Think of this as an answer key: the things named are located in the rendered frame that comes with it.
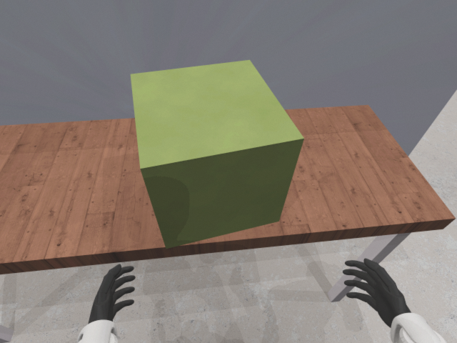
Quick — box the robot right forearm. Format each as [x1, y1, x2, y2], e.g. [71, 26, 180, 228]
[391, 313, 447, 343]

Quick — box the table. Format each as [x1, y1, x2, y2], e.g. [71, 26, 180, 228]
[0, 105, 456, 343]

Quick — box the robot left forearm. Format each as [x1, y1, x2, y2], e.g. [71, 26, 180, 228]
[77, 319, 118, 343]

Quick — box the right robot hand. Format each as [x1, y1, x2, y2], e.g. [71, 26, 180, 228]
[343, 258, 411, 328]

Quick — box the left robot hand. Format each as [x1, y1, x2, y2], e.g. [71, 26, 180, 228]
[89, 264, 136, 323]

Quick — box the carton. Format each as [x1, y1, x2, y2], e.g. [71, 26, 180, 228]
[131, 60, 304, 249]

